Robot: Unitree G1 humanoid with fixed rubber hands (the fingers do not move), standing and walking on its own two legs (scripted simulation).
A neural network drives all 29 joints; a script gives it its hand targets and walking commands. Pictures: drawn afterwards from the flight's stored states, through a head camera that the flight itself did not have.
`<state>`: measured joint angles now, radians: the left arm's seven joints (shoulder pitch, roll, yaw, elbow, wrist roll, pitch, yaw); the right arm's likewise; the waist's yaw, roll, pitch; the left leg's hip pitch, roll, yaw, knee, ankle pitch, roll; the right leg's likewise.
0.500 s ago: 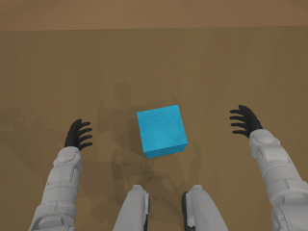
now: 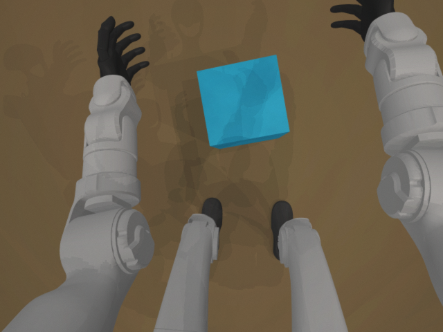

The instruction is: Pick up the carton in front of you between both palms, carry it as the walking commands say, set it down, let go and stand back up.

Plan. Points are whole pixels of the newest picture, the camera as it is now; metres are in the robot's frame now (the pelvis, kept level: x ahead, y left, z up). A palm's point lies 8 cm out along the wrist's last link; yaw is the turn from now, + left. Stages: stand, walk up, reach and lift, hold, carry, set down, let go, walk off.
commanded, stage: reach and lift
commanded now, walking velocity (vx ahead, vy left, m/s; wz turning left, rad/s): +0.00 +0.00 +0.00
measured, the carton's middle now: (243, 109) +0.52 +0.03 -0.52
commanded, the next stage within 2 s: none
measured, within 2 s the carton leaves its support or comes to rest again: leaves its support in 1.66 s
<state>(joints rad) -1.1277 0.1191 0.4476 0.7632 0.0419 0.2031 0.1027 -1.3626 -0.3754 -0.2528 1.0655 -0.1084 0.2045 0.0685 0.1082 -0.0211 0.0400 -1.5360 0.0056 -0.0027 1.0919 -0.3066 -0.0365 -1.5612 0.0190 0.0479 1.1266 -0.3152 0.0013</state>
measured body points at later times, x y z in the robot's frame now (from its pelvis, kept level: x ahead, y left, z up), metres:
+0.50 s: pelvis -0.02 +0.00 -0.18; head +0.35 +0.00 +0.09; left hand +0.49 +0.23 -0.34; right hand +0.56 -0.16 -0.34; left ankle +0.08 +0.14 -0.61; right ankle +0.08 -0.12 -0.61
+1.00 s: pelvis -0.03 +0.00 -0.28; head +0.35 +0.00 -0.05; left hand +0.50 +0.21 -0.47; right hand +0.56 -0.15 -0.47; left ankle +0.08 +0.14 -0.61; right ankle +0.08 -0.12 -0.61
